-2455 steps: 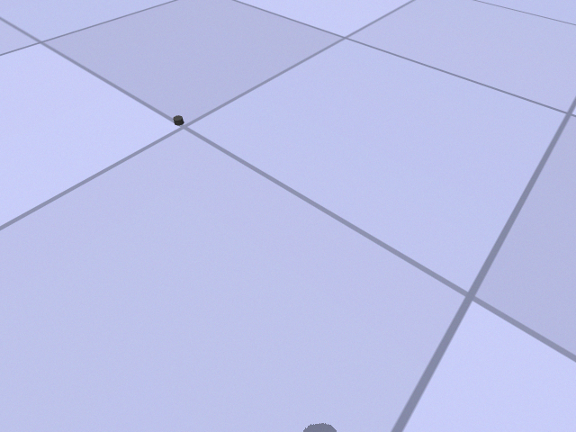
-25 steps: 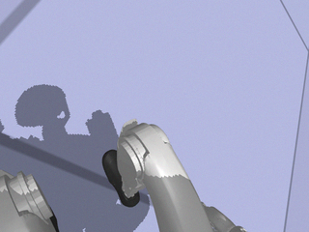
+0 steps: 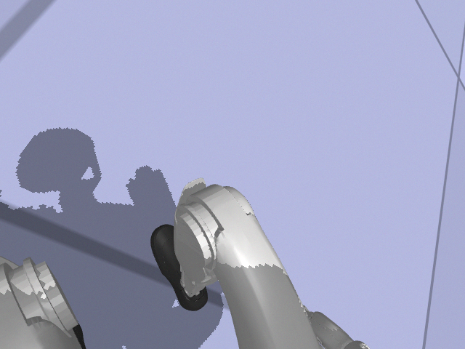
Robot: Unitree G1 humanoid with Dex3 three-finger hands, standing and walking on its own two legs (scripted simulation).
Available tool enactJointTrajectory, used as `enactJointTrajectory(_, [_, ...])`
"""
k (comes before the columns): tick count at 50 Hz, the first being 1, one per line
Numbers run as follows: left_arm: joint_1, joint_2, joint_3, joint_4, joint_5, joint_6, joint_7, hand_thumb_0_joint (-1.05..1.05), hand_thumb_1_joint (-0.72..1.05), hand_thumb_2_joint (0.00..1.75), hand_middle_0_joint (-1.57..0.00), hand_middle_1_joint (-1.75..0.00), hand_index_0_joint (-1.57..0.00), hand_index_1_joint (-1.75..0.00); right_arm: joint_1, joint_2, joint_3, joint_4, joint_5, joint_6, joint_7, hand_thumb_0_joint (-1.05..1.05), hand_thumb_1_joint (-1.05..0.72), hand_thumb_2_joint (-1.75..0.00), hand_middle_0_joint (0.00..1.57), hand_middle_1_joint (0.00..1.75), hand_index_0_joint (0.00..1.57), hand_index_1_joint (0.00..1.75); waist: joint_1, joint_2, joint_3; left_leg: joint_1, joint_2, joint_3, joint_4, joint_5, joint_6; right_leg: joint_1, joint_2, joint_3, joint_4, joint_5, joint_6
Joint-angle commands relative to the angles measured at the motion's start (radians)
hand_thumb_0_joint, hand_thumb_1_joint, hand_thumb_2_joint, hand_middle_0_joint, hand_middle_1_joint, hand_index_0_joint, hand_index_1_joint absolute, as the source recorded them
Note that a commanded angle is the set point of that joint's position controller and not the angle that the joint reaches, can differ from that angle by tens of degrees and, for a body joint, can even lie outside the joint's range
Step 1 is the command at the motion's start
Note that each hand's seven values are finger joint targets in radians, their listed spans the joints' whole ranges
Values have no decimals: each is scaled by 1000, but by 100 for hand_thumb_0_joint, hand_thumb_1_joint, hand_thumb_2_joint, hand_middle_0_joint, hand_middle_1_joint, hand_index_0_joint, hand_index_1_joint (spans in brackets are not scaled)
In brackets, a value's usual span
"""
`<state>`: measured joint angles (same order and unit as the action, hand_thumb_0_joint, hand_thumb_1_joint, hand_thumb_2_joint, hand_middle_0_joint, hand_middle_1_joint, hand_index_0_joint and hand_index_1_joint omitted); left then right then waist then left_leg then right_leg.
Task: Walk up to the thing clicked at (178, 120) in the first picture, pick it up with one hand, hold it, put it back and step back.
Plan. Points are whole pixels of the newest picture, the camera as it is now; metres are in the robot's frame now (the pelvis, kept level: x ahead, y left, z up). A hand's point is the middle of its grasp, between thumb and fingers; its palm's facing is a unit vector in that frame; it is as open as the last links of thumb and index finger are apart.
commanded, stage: withdraw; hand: left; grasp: from above
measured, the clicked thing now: out of the picture +0.48 +0.33 -0.30
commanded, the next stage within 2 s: home in 0.86 s
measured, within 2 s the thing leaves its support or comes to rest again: neither
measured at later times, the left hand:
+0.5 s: hand out of the picture +0.46 +0.35 -0.11, palm faces -0.45 -0.12 -0.88, open 14.0 cm
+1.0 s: hand out of the picture +0.49 +0.36 -0.16, palm faces -0.38 -0.09 -0.92, open 13.9 cm
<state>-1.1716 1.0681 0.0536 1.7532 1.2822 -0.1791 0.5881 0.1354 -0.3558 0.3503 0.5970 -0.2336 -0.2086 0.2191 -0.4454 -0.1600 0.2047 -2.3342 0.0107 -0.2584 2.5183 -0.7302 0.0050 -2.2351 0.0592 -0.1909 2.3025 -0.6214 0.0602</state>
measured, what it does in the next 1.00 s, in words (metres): stands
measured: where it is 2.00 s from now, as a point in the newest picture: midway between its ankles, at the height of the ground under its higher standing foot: (134, 319)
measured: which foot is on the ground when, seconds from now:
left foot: down 0.00-1.00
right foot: down 0.00-1.00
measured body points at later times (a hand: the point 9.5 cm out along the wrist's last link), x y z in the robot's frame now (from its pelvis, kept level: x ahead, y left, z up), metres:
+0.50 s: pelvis +0.00 +0.00 +0.04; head +0.24 +0.10 +0.40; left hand +0.48 +0.35 -0.06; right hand +0.10 -0.26 -0.06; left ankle +0.06 +0.12 -0.28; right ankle +0.13 -0.12 -0.28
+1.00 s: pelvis +0.00 +0.00 +0.01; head +0.26 +0.12 +0.35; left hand +0.51 +0.36 -0.11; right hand +0.04 -0.26 -0.07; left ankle +0.06 +0.12 -0.28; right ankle +0.13 -0.12 -0.28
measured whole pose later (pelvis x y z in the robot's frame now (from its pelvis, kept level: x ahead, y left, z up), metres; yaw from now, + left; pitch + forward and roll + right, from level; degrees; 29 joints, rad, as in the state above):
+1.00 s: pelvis +0.00 +0.00 +0.01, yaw +5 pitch +35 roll -11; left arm -1.20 0.92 0.03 1.47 1.27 -0.15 0.32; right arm 0.21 -0.29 0.20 0.63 -0.15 -0.02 0.10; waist -0.35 -0.04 0.04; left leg -2.39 -0.01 -0.15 2.44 -0.66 0.02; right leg -2.30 0.02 -0.10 2.30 -0.62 0.04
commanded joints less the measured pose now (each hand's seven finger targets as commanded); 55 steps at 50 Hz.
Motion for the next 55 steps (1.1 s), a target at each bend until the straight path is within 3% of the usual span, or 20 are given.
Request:
enactJointTrajectory(1, [-322, 204, 9, -206, -11, 13, 43, 0, -52, 98, -7, -100, -8, -100, 200, -347, -109, 19, 6, -2, -10, 0, -91, -90, 20, 30, 20, 30, -44, 670, -681, 552, 44, 82, -277, 283, -16, 371, 26, -83, -161, 275, -87])
enactJointTrajectory(4, [-301, 239, 55, -260, -15, 27, 35, 0, -52, 98, -8, -99, -8, -99, 216, -351, -129, 26, 12, 0, -5, 0, -91, -90, 20, 30, 20, 30, -27, 701, -760, 563, 42, 90, -278, 300, -17, 401, 24, -81, -168, 285, -88])
enactJointTrajectory(8, [-234, 244, 121, -408, -34, 61, -11, 0, -53, 99, -8, -98, -7, -98, 239, -339, -186, 35, 27, 20, 7, 0, -91, -90, 20, 30, 20, 30, 45, 801, -896, 655, 38, 98, -298, 380, -30, 383, 14, -73, -157, 308, -102])
enactJointTrajectory(11, [-208, 103, 36, -544, -71, 89, -85, 0, -53, 100, -7, -98, -7, -98, 210, -287, -214, 7, 60, 43, 24, 0, -90, -90, 20, 30, 20, 30, 88, 814, -991, 663, 25, 130, -318, 403, -18, 395, 24, -50, -169, 321, -104])
enactJointTrajectory(12, [-152, 94, 51, -512, -83, 107, -110, 0, -53, 100, -7, -98, -7, -99, 225, -290, -234, 24, 68, 52, 27, 0, -90, -90, 20, 30, 20, 30, 99, 771, -961, 617, 18, 139, -319, 388, -13, 382, 22, -43, -179, 314, -103])
enactJointTrajectory(15, [-106, 16, 11, -519, -104, 142, -197, 0, -53, 100, -7, -99, -7, -99, 259, -272, -264, 37, 89, 95, 33, 0, -90, -90, 20, 30, 20, 30, 119, 669, -932, 520, 12, 166, -338, 349, 2, 409, 27, -19, -208, 306, -100])
enactJointTrajectory(16, [-77, -45, -17, -470, -119, 156, -230, 0, -52, 100, -7, -100, -7, -100, 281, -267, -276, 43, 96, 111, 31, 0, -90, -90, 20, 30, 20, 30, 91, 583, -877, 474, 9, 163, -349, 310, 10, 410, 28, -16, -233, 278, -100])
enactJointTrajectory(18, [-111, -111, -53, -523, -151, 161, -288, 0, -52, 100, -7, -100, -7, -100, 290, -267, -288, 28, 108, 141, 19, 0, -90, -90, 20, 30, 20, 30, 75, 490, -824, 440, -1, 161, -374, 271, 17, 416, 18, -11, -269, 247, -104])
enactJointTrajectory(21, [-113, -169, -95, -569, -181, 148, -377, 0, -52, 102, -8, -101, -7, -102, 288, -264, -309, 21, 124, 177, -11, 0, -90, -90, 20, 30, 20, 30, 88, 441, -800, 446, -10, 157, -417, 216, 14, 403, 9, -3, -297, 172, -111])
enactJointTrajectory(24, [-152, -172, -100, -580, -188, 120, -425, 0, -52, 103, -8, -100, -7, -102, 276, -255, -316, 10, 132, 203, -49, 0, -90, -90, 20, 30, 20, 30, 90, 407, -784, 459, -19, 155, -435, 179, 8, 384, 0, 10, -315, 122, -118])
enactJointTrajectory(25, [-180, -179, -105, -591, -178, 108, -432, 0, -52, 103, -8, -100, -7, -101, 281, -247, -317, 8, 134, 210, -61, 0, -90, -90, 20, 30, 20, 30, 79, 378, -791, 453, -22, 156, -427, 173, 11, 386, -2, 14, -322, 116, -117])
enactJointTrajectory(28, [-222, -122, -81, -591, -142, 68, -414, 0, -51, 101, -9, -99, -8, -100, 265, -226, -298, 9, 131, 221, -92, 0, -90, -90, 20, 30, 20, 30, 97, 399, -808, 453, -29, 176, -410, 188, 12, 386, -7, 28, -315, 121, -115])
enactJointTrajectory(34, [-279, -7, -37, -447, -51, 0, -312, 0, -51, 101, -8, -100, -8, -100, 213, -200, -257, 15, 111, 223, -125, 0, -89, -90, 20, 30, 20, 30, 103, 447, -783, 422, -32, 196, -390, 114, 16, 330, -1, 55, -287, 26, -113])
enactJointTrajectory(36, [-296, 6, -32, -385, -33, -11, -276, 0, -52, 101, -7, -100, -7, -100, 206, -215, -248, 19, 104, 214, -132, 0, -89, -90, 20, 30, 20, 30, 89, 461, -759, 429, -33, 184, -387, 84, 16, 283, -5, 45, -275, 5, -114])
enactJointTrajectory(42, [-445, 82, -13, -416, -14, -17, -211, 0, -52, 100, -8, -100, -7, -100, 222, -231, -237, 25, 82, 191, -147, 0, -89, -90, 20, 30, 20, 30, 71, 555, -864, 479, -21, 181, -370, 94, 15, 297, -5, 30, -238, 38, -106])
enactJointTrajectory(46, [-452, 55, -6, -455, -14, 10, -213, 0, -49, 98, -10, -97, -10, -97, 281, -252, -248, 26, 78, 181, -141, 0, -90, -90, 20, 30, 20, 30, 54, 641, -967, 595, -17, 178, -347, 267, 1, 288, -18, -5, -193, 211, -107])
enactJointTrajectory(48, [-360, 48, -6, -464, -19, 32, -231, 0, -47, 95, -12, -96, -12, -95, 300, -255, -260, 21, 85, 185, -135, 0, -90, -90, 20, 30, 20, 30, 77, 647, -996, 625, -16, 176, -345, 333, -3, 308, -22, -7, -193, 252, -110])
enactJointTrajectory(51, [-254, 74, 38, -551, -45, 76, -274, 0, -23, 102, -27, -73, -24, -76, 334, -263, -289, -5, 96, 204, -124, 0, -88, -89, 20, 30, 20, 30, 138, 692, -1070, 710, -17, 168, -379, 451, -16, 333, -30, -1, -196, 311, -119])
enactJointTrajectory(52, [-245, 87, 49, -622, -64, 89, -293, 0, -15, 99, -26, -70, -24, -73, 337, -251, -290, -16, 99, 216, -119, 0, -88, -89, 20, 30, 20, 30, 159, 713, -1128, 750, -13, 173, -392, 487, -16, 373, -25, 2, -204, 327, -118])
enactJointTrajectory(55, [-160, 59, 75, -711, -147, 126, -358, 0, 5, 87, -22, -54, -21, -56, 343, -241, -318, -30, 119, 247, -106, 0, -89, -90, 20, 30, 20, 30, 191, 675, -1135, 731, -20, 192, -407, 508, -7, 432, -21, 23, -246, 338, -119])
